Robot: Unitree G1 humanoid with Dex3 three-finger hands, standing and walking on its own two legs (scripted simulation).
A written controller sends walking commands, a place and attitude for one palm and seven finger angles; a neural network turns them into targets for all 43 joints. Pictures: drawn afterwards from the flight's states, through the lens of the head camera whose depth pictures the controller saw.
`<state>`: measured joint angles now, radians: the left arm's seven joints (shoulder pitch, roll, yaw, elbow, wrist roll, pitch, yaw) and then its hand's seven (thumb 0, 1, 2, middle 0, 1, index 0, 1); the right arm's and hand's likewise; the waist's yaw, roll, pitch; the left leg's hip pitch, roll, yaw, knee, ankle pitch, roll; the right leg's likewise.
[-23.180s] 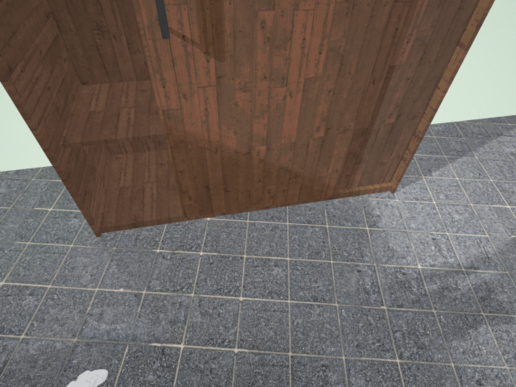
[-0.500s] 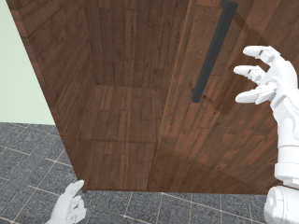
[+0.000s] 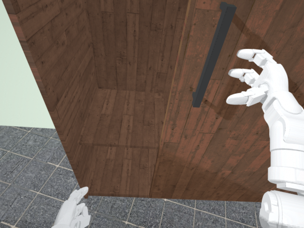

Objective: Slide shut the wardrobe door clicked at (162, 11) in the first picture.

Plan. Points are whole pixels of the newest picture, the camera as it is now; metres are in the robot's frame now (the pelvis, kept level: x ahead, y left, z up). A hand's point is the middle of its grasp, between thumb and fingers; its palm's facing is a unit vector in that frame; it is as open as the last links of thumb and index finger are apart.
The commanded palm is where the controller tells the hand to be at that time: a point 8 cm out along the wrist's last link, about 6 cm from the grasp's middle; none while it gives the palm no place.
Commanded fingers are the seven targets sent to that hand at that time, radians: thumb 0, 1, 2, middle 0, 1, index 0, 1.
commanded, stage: move the hooked fingers beside the handle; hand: right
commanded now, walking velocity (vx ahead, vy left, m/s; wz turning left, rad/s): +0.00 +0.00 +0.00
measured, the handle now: (207, 61) +0.46 -0.10 +0.25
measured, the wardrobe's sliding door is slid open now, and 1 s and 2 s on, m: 0.39 0.39 0.39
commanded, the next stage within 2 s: feel for the door with the fingertips in 0.46 s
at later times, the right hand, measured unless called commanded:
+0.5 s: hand (241, 78) +0.39 -0.17 +0.26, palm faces +0.02 +1.00 -0.03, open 14.0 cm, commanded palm +0.37 -0.21 +0.25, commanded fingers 0.00 0.50 -0.30 0.30 1.20 0.30 1.20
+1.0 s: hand (221, 77) +0.39 -0.12 +0.26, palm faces -0.01 +1.00 -0.01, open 14.1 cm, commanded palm +0.36 -0.18 +0.25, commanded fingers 0.00 0.50 -0.30 0.30 1.20 0.30 1.20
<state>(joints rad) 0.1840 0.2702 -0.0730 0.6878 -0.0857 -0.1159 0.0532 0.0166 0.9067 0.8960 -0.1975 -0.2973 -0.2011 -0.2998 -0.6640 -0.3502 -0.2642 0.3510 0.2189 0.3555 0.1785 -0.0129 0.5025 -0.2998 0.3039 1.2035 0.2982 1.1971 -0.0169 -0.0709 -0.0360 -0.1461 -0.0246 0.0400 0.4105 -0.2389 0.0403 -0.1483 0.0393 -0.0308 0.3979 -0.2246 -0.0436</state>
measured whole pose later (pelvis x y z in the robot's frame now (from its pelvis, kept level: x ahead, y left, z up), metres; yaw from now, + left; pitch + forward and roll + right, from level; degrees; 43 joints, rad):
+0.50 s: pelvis +0.00 +0.00 +0.00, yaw +0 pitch -2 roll +0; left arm 0.17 0.27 -0.08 0.69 -0.08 -0.11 0.06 0.02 0.91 0.90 -0.20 -0.30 -0.20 -0.30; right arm -0.69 -0.35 -0.25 0.38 0.22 0.35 0.16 -0.01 0.50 -0.30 0.30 1.20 0.30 1.20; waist -0.02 -0.07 -0.03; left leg -0.13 -0.03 0.05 0.40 -0.23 0.04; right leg -0.14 0.04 -0.02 0.39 -0.22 -0.04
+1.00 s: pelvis +0.00 +0.01 +0.00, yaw +0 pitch -2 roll +0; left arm 0.14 0.25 -0.08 0.70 -0.08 -0.07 0.04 0.02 0.91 0.90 -0.20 -0.30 -0.20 -0.30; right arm -0.65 -0.24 -0.20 0.26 0.22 0.40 0.07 -0.01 0.50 -0.30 0.30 1.20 0.28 1.19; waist -0.02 -0.08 -0.04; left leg -0.12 -0.04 0.04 0.40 -0.24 0.05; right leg -0.12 0.03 -0.03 0.38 -0.22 -0.03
